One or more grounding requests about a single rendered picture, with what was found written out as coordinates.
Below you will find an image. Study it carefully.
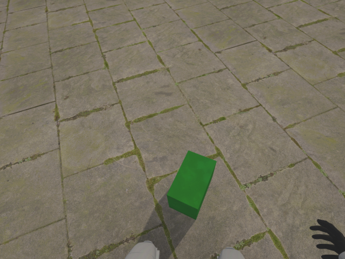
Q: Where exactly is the robot right hand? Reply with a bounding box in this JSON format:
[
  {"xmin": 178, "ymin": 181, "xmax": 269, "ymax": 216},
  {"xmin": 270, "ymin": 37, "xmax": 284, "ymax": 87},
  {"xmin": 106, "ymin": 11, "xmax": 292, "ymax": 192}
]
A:
[{"xmin": 310, "ymin": 219, "xmax": 345, "ymax": 259}]

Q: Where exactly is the robot left thigh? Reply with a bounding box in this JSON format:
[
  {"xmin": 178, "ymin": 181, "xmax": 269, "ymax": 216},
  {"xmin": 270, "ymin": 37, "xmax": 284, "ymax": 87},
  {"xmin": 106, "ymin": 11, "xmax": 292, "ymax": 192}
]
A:
[{"xmin": 125, "ymin": 242, "xmax": 160, "ymax": 259}]

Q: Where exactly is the carton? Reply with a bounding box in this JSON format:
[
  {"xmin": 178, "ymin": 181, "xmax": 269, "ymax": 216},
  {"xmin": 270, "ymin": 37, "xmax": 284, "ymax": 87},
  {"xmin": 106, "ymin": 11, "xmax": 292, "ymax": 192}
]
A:
[{"xmin": 167, "ymin": 151, "xmax": 217, "ymax": 220}]

